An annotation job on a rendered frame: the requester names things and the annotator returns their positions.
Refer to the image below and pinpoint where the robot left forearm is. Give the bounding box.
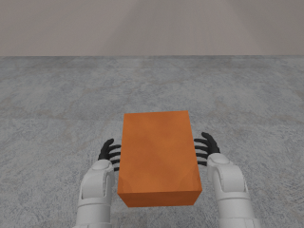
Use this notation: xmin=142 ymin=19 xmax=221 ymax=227
xmin=72 ymin=159 xmax=115 ymax=228

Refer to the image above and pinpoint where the robot right hand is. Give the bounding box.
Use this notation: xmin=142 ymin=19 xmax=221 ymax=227
xmin=194 ymin=132 xmax=220 ymax=166

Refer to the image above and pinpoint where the carton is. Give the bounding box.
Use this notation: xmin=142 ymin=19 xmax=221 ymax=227
xmin=117 ymin=110 xmax=202 ymax=208

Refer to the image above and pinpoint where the robot left hand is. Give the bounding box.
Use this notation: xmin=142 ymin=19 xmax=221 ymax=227
xmin=98 ymin=138 xmax=121 ymax=172

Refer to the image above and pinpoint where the robot right forearm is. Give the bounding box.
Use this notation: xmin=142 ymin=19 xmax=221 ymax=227
xmin=206 ymin=153 xmax=262 ymax=228

